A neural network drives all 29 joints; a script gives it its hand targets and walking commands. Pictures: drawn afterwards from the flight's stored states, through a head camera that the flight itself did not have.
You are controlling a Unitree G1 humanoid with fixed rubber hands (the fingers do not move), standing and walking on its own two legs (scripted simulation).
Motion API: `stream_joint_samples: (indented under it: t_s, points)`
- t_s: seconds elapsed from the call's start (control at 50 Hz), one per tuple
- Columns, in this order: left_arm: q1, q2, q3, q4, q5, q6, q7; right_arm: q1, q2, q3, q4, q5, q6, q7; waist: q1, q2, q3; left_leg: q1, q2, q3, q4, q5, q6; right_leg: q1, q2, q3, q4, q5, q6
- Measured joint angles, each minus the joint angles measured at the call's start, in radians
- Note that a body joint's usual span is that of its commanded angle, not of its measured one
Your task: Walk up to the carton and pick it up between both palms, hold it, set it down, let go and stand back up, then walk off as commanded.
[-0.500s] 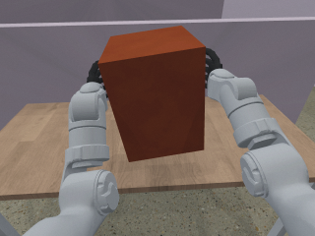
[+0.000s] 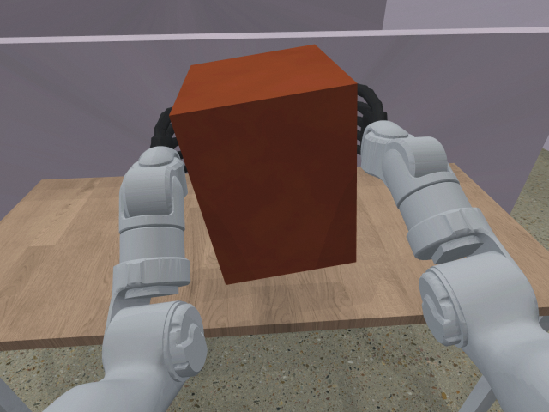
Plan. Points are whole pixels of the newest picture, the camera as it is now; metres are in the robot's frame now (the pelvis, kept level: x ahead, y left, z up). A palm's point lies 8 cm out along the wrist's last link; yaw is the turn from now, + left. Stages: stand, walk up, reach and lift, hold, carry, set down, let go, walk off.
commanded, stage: hold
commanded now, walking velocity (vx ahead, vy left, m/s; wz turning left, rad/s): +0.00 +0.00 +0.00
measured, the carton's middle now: (271, 161) +0.39 +0.00 +0.24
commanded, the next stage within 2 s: none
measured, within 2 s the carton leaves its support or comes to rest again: neither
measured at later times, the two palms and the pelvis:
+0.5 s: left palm (163, 157) +0.36 +0.15 +0.27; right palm (371, 132) +0.37 -0.13 +0.29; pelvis +0.00 +0.00 +0.00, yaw +0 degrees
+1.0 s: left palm (163, 156) +0.36 +0.15 +0.27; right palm (371, 136) +0.37 -0.13 +0.29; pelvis +0.00 +0.00 +0.00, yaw +1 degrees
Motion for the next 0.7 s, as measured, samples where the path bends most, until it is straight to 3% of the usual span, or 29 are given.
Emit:
stream_joint_samples:
  t_s: [0.42, 0.56, 0.7]
  points:
    - [-0.049, 0.010, 0.021, 0.076, 0.013, -0.003, -0.014, -0.034, 0.009, -0.039, 0.052, -0.026, 0.013, 0.000, 0.010, -0.006, -0.005, 0.002, 0.000, -0.007, 0.004, 0.000, -0.002, 0.001, 0.001, -0.005, 0.009, -0.004, -0.004]
    - [-0.019, 0.017, -0.011, 0.024, -0.009, -0.005, -0.002, -0.020, 0.004, -0.017, 0.019, -0.009, -0.001, 0.000, -0.001, -0.002, -0.011, -0.015, 0.002, -0.009, 0.010, 0.000, -0.005, -0.010, 0.003, -0.007, 0.005, 0.000, -0.004]
    - [-0.048, 0.010, 0.009, 0.075, 0.010, -0.004, -0.006, -0.034, 0.004, -0.036, 0.059, -0.023, 0.006, 0.007, 0.004, -0.003, -0.001, -0.006, 0.000, -0.004, 0.004, 0.002, -0.003, -0.010, 0.001, -0.002, 0.013, -0.004, -0.004]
